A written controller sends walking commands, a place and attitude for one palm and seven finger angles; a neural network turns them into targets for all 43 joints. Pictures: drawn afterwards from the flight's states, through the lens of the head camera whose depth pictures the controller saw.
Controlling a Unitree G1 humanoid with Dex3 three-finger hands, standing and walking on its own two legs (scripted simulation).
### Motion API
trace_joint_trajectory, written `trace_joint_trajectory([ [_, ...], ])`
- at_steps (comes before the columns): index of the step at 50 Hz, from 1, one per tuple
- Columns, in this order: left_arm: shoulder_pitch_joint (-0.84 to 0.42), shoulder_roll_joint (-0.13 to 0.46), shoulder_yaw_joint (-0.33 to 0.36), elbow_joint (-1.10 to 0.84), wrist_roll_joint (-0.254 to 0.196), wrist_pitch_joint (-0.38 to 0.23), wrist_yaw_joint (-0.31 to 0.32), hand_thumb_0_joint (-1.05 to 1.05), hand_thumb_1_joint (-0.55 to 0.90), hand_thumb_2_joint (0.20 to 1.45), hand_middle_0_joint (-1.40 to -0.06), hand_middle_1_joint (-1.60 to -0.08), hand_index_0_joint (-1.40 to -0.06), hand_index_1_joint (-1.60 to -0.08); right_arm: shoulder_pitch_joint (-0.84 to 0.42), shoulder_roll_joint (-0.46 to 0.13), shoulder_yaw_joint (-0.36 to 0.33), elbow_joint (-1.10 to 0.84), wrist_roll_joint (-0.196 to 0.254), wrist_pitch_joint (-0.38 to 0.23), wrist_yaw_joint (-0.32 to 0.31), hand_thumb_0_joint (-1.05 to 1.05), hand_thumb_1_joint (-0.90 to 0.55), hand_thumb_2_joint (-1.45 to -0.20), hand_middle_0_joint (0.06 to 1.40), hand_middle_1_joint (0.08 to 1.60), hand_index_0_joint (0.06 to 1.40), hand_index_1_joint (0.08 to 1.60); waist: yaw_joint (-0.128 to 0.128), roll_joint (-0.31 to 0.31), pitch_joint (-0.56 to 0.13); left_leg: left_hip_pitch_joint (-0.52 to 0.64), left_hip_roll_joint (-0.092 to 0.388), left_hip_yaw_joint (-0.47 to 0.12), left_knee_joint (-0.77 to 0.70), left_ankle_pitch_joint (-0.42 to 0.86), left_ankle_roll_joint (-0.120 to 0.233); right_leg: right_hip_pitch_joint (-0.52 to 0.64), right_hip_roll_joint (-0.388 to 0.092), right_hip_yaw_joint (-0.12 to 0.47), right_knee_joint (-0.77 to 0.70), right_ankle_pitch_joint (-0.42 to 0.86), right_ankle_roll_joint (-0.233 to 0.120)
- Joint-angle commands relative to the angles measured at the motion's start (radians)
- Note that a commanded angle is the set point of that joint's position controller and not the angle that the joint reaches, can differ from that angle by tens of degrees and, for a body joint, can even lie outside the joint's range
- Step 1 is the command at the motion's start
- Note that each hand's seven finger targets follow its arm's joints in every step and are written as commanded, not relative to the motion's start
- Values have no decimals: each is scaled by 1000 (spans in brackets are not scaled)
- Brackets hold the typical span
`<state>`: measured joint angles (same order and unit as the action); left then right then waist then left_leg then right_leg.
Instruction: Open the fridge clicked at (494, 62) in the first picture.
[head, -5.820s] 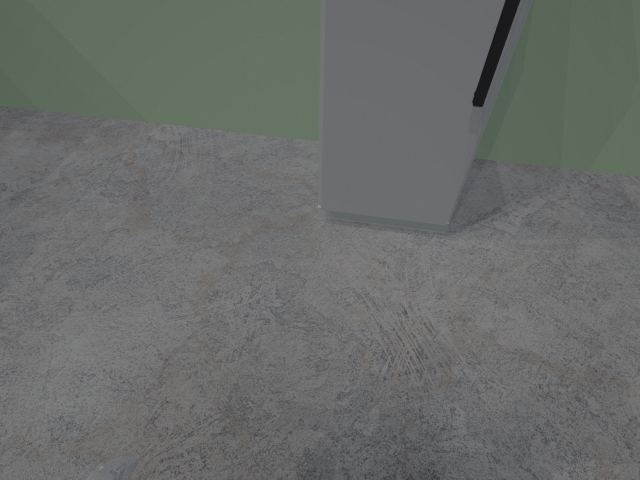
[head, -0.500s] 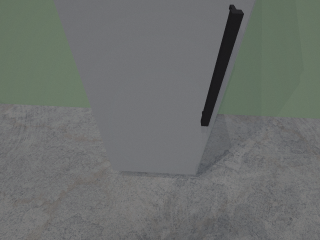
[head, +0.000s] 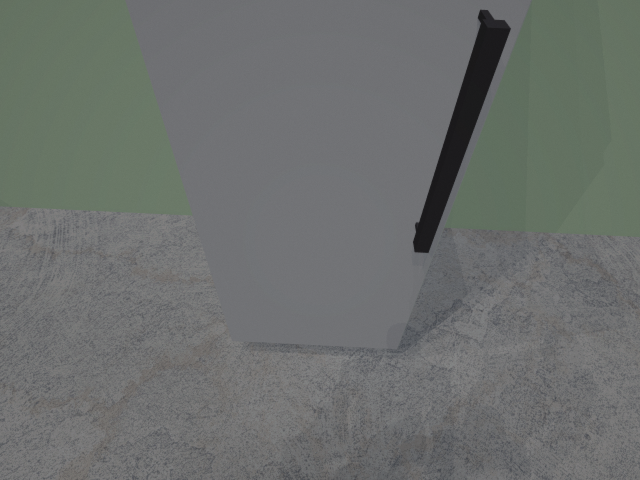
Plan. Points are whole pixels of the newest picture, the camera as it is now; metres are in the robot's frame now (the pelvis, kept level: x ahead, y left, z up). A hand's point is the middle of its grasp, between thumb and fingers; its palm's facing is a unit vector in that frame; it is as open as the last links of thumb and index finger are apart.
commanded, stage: look again from close up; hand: right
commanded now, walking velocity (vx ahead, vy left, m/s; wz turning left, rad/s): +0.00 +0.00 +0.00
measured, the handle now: (446, 154) +0.59 -0.17 +0.10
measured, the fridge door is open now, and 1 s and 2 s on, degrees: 0 0 0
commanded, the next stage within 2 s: shuffle to correct the standing spot in 0.74 s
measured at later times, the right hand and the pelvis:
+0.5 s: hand out of the picture +0.04 -0.19 -0.17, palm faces +0.03 +0.97 -0.22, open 7.4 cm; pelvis +0.01 -0.01 -0.01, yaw -1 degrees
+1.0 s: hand out of the picture +0.02 -0.18 -0.18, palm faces +0.04 +0.98 -0.20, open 7.4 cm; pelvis +0.02 +0.00 -0.01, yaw -1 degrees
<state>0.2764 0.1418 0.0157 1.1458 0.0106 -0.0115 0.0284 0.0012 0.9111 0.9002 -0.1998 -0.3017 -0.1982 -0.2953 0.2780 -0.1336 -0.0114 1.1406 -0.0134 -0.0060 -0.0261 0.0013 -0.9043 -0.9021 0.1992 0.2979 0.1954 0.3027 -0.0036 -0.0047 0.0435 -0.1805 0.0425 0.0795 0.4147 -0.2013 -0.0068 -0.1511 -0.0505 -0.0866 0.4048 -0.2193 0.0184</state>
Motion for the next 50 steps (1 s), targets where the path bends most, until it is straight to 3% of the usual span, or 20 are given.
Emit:
trace_joint_trajectory([
  [1, 61, 107, 18, -25, -1, -13, 6, 0, 900, 900, -200, -300, -200, -300, 49, -127, -19, -25, -1, -17, -10, 0, -900, -900, 200, 300, 200, 300, 2, 13, 36, -26, 77, -90, -104, 26, 20, -31, -70, 78, -89, 41, -27],
  [2, -27, 113, 8, -93, -3, -25, -8, 0, 900, 900, -200, -300, -200, -300, 120, -120, -2, -2, -10, -32, -49, 0, -900, -900, 200, 300, 200, 300, -31, 39, 33, -13, 136, -141, -46, 381, 22, -116, -76, 38, 126, 77, 2],
  [3, 44, 62, 5, -116, -1, -9, -13, 0, 900, 900, -200, -300, -200, -300, 79, -174, -10, -50, -4, -44, -37, 0, -900, -900, 200, 300, 200, 300, 26, 31, -73, 2, 181, -169, -70, 161, 56, -82, -24, 48, 108, -109, -3],
  [4, 35, 55, 2, -108, 11, -7, -20, 0, 900, 900, -200, -300, -200, -300, 39, -180, -15, -67, -7, -50, -25, 0, -900, -900, 200, 300, 200, 300, 15, -2, -36, -56, 172, -158, -78, 51, 70, -60, -13, 43, 98, -83, -5],
  [5, 72, 72, 1, -110, 11, -11, -20, 0, 900, 900, -200, -300, -200, -300, 17, -169, -14, -75, -6, -48, -21, 0, -900, -900, 200, 300, 200, 300, 36, 12, -34, -108, 142, -128, -74, -123, 70, -52, -28, 57, 77, -57, -10],
  [6, 87, 80, 1, -114, 13, -14, -20, 0, 900, 900, -200, -300, -200, -300, 10, -147, -11, -87, -6, -41, -18, 0, -900, -900, 200, 300, 200, 300, 36, -13, -6, -136, 109, -107, -52, -170, 61, -70, -35, 73, 59, -26, -17],
  [9, 77, 94, -2, -130, 12, -18, -15, 0, 900, 900, -200, -300, -200, -300, 10, -137, -5, -98, -5, -30, -11, 0, -900, -900, 200, 300, 200, 300, 18, -15, 14, -92, 71, -75, -7, -116, 43, -119, -58, 100, 2, 1, -32],
  [15, 59, 124, -4, -135, 9, -25, -8, 0, 900, 900, -200, -300, -200, -300, 22, -142, -7, -106, -2, -24, -8, 0, -900, -900, 200, 300, 200, 300, 1, 6, 39, -52, 67, -68, 16, -22, 34, -137, -59, 106, -30, 31, -42],
  [18, 60, 127, -4, -128, 9, -25, -8, 0, 900, 900, -200, -300, -200, -300, 21, -148, -9, -110, 0, -22, -7, 0, -900, -900, 200, 300, 200, 300, 0, 29, 40, -48, 71, -69, 12, -16, 33, -129, -56, 103, -38, 29, -42],
  [30, 35, 141, 1, -104, 6, -28, -5, 0, 900, 900, -200, -300, -200, -300, 14, -171, -17, -106, -2, -24, -5, 0, -900, -900, 200, 300, 200, 300, -1, 0, -20, -10, 82, -74, 11, 86, 34, -69, -62, 83, -22, 102, -40],
  [42, 4, 145, 1, -82, 5, -24, -4, 0, 900, 900, -200, -300, -200, -300, 11, -175, -16, -87, -2, -23, -3, 0, -900, -900, 200, 300, 200, 300, -3, 1, -3, -21, 83, -86, -16, 67, 36, -58, -63, 82, -35, 82, -37],
  [44, 32, 110, -6, -70, 8, -15, -8, 0, 900, 900, -200, -300, -200, -300, 42, -143, -10, -75, -6, -17, -2, 0, -900, -900, 200, 300, 200, 300, -3, 19, -9, -23, 80, -87, -27, -87, 38, -60, -51, 66, -23, -40, -36],
  [46, 36, 107, -6, -74, 14, -7, -13, 0, 900, 900, -200, -300, -200, -300, 46, -154, -15, -76, -9, -10, 2, 0, -900, -900, 200, 300, 200, 300, -6, 33, 44, -60, 88, -109, -52, -264, 51, -115, -28, 50, -5, -174, -36],
  [50, 53, 90, -4, -82, 17, -6, -20, 0, 900, 900, -200, -300, -200, -300, 72, -175, -33, -82, -10, -10, 7, 0, -900, -900, 200, 300, 200, 300, -9, 97, 91, -80, 119, -166, -94, -395, 85, -176, 8, 14, 80, -209, -36],
])
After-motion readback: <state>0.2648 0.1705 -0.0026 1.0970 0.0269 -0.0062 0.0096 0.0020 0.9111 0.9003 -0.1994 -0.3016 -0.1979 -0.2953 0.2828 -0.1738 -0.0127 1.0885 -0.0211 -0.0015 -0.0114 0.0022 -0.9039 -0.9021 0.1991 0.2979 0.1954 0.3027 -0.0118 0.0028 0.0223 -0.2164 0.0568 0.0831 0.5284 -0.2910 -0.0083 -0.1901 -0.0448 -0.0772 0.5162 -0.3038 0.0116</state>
